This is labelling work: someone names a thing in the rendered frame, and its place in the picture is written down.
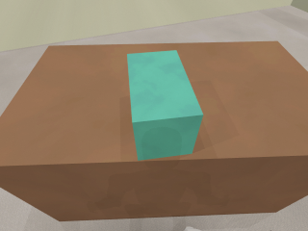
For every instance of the carton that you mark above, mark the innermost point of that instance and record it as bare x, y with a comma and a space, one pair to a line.
166, 115

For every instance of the pedestal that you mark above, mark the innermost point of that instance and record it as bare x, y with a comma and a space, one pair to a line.
67, 143

